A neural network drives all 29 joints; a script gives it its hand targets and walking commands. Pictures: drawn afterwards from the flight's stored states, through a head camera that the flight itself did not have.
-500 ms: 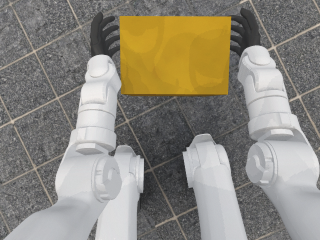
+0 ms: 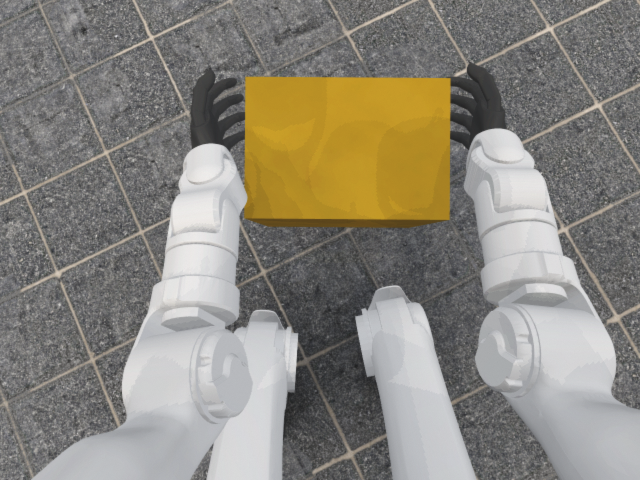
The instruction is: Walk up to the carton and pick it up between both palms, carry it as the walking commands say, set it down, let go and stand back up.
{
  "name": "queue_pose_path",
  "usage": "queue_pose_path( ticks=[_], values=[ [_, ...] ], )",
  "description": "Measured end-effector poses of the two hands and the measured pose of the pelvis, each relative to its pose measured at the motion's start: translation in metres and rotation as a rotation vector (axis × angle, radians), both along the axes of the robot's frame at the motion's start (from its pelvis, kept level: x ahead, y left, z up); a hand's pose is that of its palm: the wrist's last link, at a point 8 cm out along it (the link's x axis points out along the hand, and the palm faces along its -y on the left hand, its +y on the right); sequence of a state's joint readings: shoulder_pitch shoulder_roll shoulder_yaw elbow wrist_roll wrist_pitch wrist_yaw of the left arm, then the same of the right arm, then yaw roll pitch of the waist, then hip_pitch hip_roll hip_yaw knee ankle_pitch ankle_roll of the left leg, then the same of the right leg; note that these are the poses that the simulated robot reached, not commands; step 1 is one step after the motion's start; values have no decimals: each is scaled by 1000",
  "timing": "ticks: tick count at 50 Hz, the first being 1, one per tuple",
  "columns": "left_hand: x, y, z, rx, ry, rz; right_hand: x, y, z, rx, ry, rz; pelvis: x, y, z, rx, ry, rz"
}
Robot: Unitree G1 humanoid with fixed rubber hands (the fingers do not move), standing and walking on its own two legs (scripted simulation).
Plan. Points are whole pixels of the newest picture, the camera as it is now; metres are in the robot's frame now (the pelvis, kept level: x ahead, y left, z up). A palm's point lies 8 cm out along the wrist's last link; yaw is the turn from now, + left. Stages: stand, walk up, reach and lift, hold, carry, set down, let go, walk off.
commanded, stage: reach and lift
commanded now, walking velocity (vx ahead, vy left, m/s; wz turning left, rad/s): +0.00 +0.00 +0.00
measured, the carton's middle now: (342, 166) +0.49 -0.08 -0.16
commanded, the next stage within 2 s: none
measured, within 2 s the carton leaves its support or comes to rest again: neither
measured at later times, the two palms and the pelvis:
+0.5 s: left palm (183, 134) +0.49 +0.08 +0.01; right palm (505, 123) +0.46 -0.23 -0.02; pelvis +0.01 +0.00 +0.06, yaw -1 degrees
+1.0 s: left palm (126, 117) +0.47 +0.09 +0.08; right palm (538, 106) +0.44 -0.22 +0.06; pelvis +0.03 +0.00 +0.12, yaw -1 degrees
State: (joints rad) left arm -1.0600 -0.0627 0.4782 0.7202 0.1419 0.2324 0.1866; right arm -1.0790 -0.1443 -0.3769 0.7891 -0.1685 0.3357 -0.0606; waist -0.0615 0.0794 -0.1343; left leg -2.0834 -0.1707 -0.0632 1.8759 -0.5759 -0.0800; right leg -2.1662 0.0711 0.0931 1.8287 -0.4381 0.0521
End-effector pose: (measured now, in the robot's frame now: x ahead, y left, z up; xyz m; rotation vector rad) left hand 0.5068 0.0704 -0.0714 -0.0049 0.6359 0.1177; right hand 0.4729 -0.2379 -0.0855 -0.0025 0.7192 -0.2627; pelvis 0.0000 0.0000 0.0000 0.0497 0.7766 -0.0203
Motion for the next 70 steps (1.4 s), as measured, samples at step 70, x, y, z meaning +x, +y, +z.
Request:
queue_pose_path(
  ticks=[70],
  values=[
    [-48, 29, 216, 21, -14, 8, -47, 32, 207, 9, -2, -23, 49, 2, 179, -27, -219, -17]
  ],
)
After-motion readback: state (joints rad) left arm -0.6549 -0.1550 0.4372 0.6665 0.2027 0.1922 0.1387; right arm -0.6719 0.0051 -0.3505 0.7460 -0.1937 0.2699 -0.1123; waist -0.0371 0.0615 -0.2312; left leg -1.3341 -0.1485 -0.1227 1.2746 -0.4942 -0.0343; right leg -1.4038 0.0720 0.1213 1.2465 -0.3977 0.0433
